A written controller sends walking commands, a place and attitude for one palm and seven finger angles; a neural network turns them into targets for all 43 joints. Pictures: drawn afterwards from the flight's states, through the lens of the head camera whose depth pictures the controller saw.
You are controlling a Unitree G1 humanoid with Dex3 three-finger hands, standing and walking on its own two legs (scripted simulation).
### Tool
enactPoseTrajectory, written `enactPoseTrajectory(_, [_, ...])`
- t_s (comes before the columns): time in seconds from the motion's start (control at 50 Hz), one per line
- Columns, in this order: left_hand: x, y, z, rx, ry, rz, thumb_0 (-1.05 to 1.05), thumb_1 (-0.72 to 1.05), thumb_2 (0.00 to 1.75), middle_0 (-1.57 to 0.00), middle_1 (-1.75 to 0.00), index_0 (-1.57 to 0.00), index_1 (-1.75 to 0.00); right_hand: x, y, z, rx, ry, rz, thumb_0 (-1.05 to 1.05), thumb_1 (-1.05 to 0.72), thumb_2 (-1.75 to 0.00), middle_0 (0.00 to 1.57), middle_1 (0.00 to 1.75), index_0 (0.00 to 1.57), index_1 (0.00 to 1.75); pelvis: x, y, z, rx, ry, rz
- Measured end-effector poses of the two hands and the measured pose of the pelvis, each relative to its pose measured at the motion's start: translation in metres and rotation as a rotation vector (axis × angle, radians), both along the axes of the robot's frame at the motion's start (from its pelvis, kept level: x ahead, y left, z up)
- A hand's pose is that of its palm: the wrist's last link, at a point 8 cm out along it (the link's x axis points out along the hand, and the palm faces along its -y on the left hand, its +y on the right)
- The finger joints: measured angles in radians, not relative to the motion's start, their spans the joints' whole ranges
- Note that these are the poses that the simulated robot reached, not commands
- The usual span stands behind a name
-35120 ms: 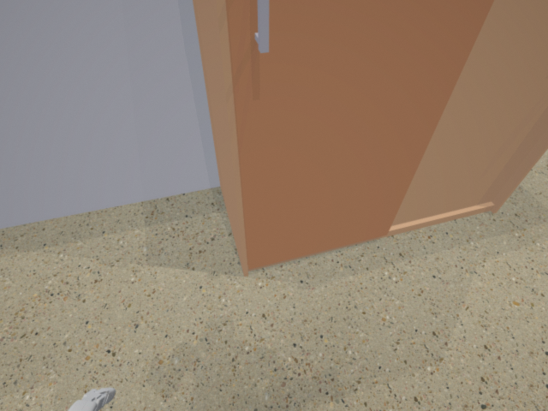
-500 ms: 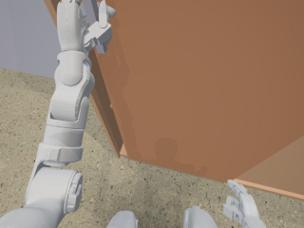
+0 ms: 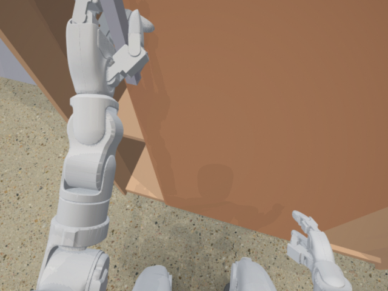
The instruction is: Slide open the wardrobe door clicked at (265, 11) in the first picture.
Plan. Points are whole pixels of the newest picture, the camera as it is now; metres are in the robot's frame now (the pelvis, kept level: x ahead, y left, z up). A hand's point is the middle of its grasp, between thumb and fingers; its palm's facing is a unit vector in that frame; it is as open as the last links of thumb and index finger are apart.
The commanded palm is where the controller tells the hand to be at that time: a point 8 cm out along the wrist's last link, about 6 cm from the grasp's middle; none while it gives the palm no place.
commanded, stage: step sideways, sliding the door along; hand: left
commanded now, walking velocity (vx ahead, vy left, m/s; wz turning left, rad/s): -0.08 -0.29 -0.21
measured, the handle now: (125, 17) +0.41 +0.17 +0.28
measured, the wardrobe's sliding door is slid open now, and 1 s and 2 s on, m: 0.23 0.44 0.44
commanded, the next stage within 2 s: stop walking and hold the door there in 0.98 s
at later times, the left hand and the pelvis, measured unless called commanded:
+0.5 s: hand (304, 93) +0.34 -0.06 +0.25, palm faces +0.01 -0.99 -0.12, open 7.0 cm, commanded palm +0.32 -0.02 +0.26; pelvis -0.04 -0.14 -0.01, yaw -4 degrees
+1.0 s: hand (318, 84) +0.35 -0.07 +0.26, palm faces +0.35 -0.93 -0.03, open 6.2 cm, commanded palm +0.31 -0.10 +0.26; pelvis -0.07 -0.28 -0.01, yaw -4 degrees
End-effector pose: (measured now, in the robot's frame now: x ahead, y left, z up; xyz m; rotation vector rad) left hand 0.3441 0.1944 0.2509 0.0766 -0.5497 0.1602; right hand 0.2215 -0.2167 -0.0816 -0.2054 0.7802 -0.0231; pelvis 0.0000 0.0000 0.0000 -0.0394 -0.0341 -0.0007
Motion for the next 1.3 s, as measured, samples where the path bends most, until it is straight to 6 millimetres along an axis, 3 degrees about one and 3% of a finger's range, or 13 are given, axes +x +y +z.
enactPoseTrajectory(0.08, [-0.004,-0.035,0.000,-0.007,0.002,-0.027,-0.02,0.79,0.81,-0.45,-1.48,-0.20,-1.21,-0.010,-0.015,0.004,0.036,0.009,0.019,0.01,-0.91,-0.90,0.20,0.30,0.20,0.30,0.002,-0.024,0.007,-0.022,-0.008,-0.028])
enactPoseTrajectory(0.18, [-0.009,-0.080,0.000,0.007,0.000,-0.029,-0.02,0.79,0.81,-0.45,-1.47,-0.19,-1.20,-0.007,-0.035,-0.001,0.119,-0.039,0.032,0.01,-0.91,-0.90,0.20,0.30,0.20,0.30,0.002,-0.067,0.001,-0.019,-0.021,-0.040])
enactPoseTrajectory(0.24, [-0.012,-0.108,-0.002,0.019,-0.018,-0.005,-0.03,0.80,0.82,-0.46,-1.47,-0.16,-1.19,0.002,-0.054,-0.011,0.170,-0.094,0.034,0.01,-0.91,-0.90,0.20,0.30,0.20,0.30,0.003,-0.098,-0.014,0.008,-0.023,-0.031])
enactPoseTrajectory(0.32, [-0.016,-0.144,0.000,0.021,-0.001,-0.024,-0.03,0.80,0.81,-0.45,-1.46,-0.15,-1.21,0.001,-0.087,-0.011,0.152,-0.125,-0.019,0.01,-0.91,-0.90,0.20,0.30,0.21,0.30,-0.010,-0.112,-0.009,0.035,0.006,-0.040])
enactPoseTrajectory(0.4, [-0.020,-0.174,0.000,0.049,0.005,-0.102,-0.02,0.78,0.79,-0.43,-1.45,-0.15,-1.20,-0.018,-0.119,-0.006,0.096,-0.091,-0.076,0.01,-0.91,-0.90,0.20,0.30,0.20,0.30,-0.023,-0.123,-0.002,0.060,0.031,-0.041])
enactPoseTrajectory(0.48, [-0.021,-0.197,-0.001,0.096,-0.014,-0.173,-0.04,0.74,0.75,-0.43,-1.43,-0.15,-1.12,-0.049,-0.149,-0.006,0.028,-0.053,-0.143,0.01,-0.91,-0.90,0.20,0.30,0.20,0.30,-0.036,-0.133,-0.009,0.057,0.034,-0.057])
enactPoseTrajectory(0.64, [-0.026,-0.207,0.003,0.007,0.069,-0.086,-0.02,0.78,0.82,-0.44,-1.41,-0.17,-1.23,-0.123,-0.193,-0.007,0.046,0.090,-0.174,0.01,-0.91,-0.90,0.20,0.30,0.20,0.30,-0.054,-0.177,0.007,-0.004,0.008,-0.139])
enactPoseTrajectory(0.76, [-0.029,-0.215,0.004,0.000,0.086,0.086,-0.03,0.77,0.85,-0.47,-1.42,-0.20,-1.29,-0.147,-0.237,-0.018,0.075,0.102,-0.157,0.01,-0.91,-0.90,0.20,0.30,0.20,0.30,-0.067,-0.235,-0.003,-0.006,0.004,-0.139])
enactPoseTrajectory(0.82, [-0.030,-0.220,0.005,0.001,0.094,0.179,-0.03,0.76,0.85,-0.50,-1.43,-0.22,-1.26,-0.147,-0.267,-0.027,0.053,0.095,-0.150,0.01,-0.91,-0.90,0.20,0.30,0.21,0.30,-0.073,-0.256,-0.009,-0.015,-0.001,-0.097])
enactPoseTrajectory(0.94, [-0.031,-0.221,0.006,-0.019,0.108,0.195,-0.03,0.77,0.84,-0.49,-1.42,-0.23,-1.25,-0.141,-0.310,-0.022,-0.077,0.110,-0.162,0.01,-0.91,-0.90,0.20,0.30,0.20,0.30,-0.073,-0.265,-0.011,-0.006,0.023,-0.052])
enactPoseTrajectory(1.16, [-0.031,-0.221,0.007,0.035,0.122,0.265,-0.05,0.73,0.83,-0.49,-1.42,-0.25,-1.25,-0.095,-0.319,0.005,0.028,0.047,-0.080,0.01,-0.91,-0.90,0.20,0.30,0.20,0.30,-0.059,-0.319,0.008,-0.035,0.003,-0.105])
enactPoseTrajectory(1.24, [-0.033,-0.222,0.009,0.094,0.139,0.357,-0.08,0.70,0.83,-0.49,-1.42,-0.26,-1.28,-0.077,-0.342,-0.001,0.073,-0.062,-0.082,0.01,-0.91,-0.90,0.20,0.30,0.21,0.30,-0.048,-0.349,-0.009,0.003,0.003,-0.110])
enactPoseTrajectory(1.3, [-0.035,-0.223,0.010,0.116,0.164,0.413,-0.10,0.68,0.82,-0.48,-1.42,-0.26,-1.30,-0.076,-0.370,-0.005,0.047,-0.102,-0.142,0.01,-0.91,-0.90,0.21,0.30,0.21,0.30,-0.048,-0.353,-0.010,0.003,0.000,-0.109])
